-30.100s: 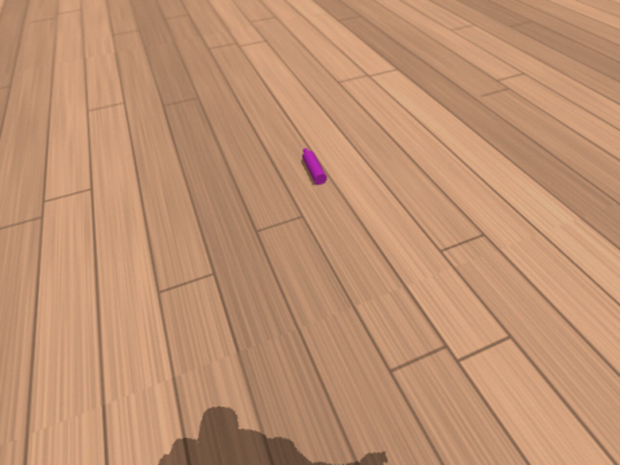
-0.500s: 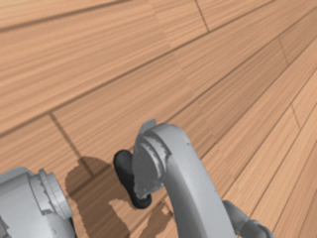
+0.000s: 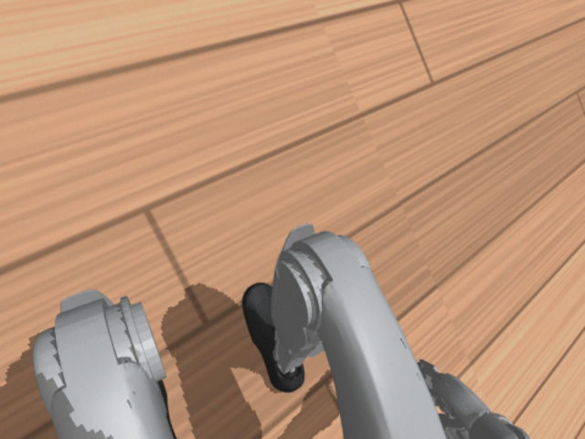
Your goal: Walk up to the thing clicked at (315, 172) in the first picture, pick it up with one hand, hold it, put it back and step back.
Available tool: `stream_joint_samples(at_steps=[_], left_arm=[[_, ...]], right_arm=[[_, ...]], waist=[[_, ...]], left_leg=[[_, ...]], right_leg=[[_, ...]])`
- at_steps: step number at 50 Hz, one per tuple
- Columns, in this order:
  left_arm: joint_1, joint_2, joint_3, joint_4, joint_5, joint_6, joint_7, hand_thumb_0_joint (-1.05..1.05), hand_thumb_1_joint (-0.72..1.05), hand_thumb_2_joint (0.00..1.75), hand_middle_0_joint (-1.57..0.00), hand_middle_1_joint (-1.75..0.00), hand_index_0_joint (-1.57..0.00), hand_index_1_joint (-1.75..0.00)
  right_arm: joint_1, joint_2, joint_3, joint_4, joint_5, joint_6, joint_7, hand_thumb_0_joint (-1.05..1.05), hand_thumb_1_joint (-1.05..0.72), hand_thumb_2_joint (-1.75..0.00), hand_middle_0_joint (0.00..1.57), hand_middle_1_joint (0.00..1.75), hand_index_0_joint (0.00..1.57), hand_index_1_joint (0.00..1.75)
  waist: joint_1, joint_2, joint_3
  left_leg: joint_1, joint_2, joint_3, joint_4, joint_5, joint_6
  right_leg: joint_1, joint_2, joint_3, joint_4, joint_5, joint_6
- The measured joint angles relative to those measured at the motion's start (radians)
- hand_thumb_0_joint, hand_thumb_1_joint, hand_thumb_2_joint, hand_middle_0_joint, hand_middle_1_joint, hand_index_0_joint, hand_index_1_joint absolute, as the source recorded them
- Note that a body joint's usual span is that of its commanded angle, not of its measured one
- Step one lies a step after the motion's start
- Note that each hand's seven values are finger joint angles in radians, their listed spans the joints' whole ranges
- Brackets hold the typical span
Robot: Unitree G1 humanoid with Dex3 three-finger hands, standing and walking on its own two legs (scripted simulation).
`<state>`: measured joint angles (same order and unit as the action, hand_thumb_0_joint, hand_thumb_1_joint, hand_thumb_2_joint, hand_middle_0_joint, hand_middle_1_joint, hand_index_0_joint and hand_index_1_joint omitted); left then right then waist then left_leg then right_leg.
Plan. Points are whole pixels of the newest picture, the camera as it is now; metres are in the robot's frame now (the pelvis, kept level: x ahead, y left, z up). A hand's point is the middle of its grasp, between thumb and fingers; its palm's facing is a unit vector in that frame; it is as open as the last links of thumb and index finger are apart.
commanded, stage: settle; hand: left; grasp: from above
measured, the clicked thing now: out of the picture +0.46 +0.45 -0.23
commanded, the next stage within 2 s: lift in 0.34 s
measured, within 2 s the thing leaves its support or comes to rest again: neither
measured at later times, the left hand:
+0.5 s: hand out of the picture +0.46 +0.40 -0.14, palm faces -0.43 -0.12 -0.89, open 9.4 cm
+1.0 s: hand out of the picture +0.38 +0.39 -0.02, palm faces -0.47 -0.17 -0.87, open 9.3 cm
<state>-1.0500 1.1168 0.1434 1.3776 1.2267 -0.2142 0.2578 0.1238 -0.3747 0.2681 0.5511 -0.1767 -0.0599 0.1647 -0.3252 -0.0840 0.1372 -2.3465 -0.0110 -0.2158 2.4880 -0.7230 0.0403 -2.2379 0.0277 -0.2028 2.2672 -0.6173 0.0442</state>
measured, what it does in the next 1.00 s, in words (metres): rises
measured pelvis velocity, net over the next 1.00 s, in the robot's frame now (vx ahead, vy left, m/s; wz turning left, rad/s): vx -0.01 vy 0.00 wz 0.14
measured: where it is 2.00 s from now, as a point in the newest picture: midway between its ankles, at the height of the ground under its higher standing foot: (220, 391)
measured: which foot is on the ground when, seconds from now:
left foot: down 0.00-1.00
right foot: down 0.00-1.00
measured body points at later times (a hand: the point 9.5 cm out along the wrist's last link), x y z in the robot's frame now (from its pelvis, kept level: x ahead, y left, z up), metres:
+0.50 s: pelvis -0.01 +0.00 +0.01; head +0.25 +0.12 +0.36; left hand +0.48 +0.40 -0.09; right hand +0.09 -0.27 -0.07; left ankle +0.06 +0.11 -0.29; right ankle +0.13 -0.12 -0.29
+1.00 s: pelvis -0.01 +0.00 +0.09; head +0.21 +0.10 +0.47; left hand +0.41 +0.40 +0.03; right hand +0.13 -0.26 -0.02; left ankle +0.06 +0.11 -0.29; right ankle +0.13 -0.12 -0.29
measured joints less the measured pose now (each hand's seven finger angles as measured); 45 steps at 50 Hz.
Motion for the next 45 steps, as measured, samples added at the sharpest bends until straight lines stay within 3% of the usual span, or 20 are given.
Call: stream_joint_samples(at_steps=[8, 19, 26, 36, 45], left_arm=[[0.017, -0.058, -0.028, -0.070, -0.015, -0.026, -0.078, 0.00, 0.13, 0.41, -0.64, -0.65, -0.68, -0.60], [-0.003, -0.094, -0.034, -0.089, -0.005, -0.031, -0.084, 0.00, 0.12, 0.42, -0.66, -0.63, -0.70, -0.58], [0.007, -0.118, -0.036, -0.105, -0.019, -0.003, -0.111, 0.00, 0.12, 0.42, -0.66, -0.64, -0.70, -0.59], [0.113, -0.192, -0.019, -0.263, -0.102, 0.029, -0.223, 0.01, 0.13, 0.39, -0.67, -0.63, -0.71, -0.58], [0.256, -0.253, -0.034, -0.423, -0.180, -0.003, -0.311, 0.01, 0.13, 0.39, -0.68, -0.61, -0.72, -0.56]], right_arm=[[0.005, 0.007, -0.035, -0.012, 0.028, 0.043, -0.021, 0.00, -0.90, -0.89, 0.21, 0.30, 0.20, 0.30], [0.011, 0.033, -0.063, -0.001, 0.047, 0.079, -0.042, 0.00, -0.90, -0.89, 0.21, 0.30, 0.20, 0.30], [0.033, 0.054, -0.077, 0.006, 0.062, 0.101, -0.050, 0.00, -0.90, -0.89, 0.21, 0.30, 0.20, 0.30], [0.081, 0.067, -0.124, 0.011, 0.098, 0.148, -0.062, 0.00, -0.91, -0.90, 0.21, 0.30, 0.20, 0.30], [0.074, 0.065, -0.188, 0.027, 0.126, 0.178, -0.095, 0.00, -0.91, -0.90, 0.21, 0.30, 0.20, 0.30]], waist=[[0.030, 0.022, -0.033], [0.035, 0.042, -0.075], [0.038, 0.064, -0.096], [0.078, 0.099, -0.147], [0.135, 0.113, -0.220]], left_leg=[[0.007, -0.010, 0.022, -0.035, 0.024, -0.003], [0.000, -0.012, 0.048, -0.061, 0.044, -0.002], [0.008, -0.008, 0.068, -0.089, 0.048, 0.007], [0.052, -0.017, 0.091, -0.169, 0.055, 0.007], [0.145, -0.015, 0.119, -0.271, 0.058, 0.009]], right_leg=[[0.005, -0.014, 0.017, -0.014, 0.006, -0.009], [-0.011, -0.021, 0.040, -0.019, 0.016, -0.008], [-0.008, -0.021, 0.057, -0.039, 0.017, -0.005], [0.031, -0.032, 0.077, -0.099, 0.009, -0.009], [0.109, -0.035, 0.105, -0.180, 0.008, -0.011]])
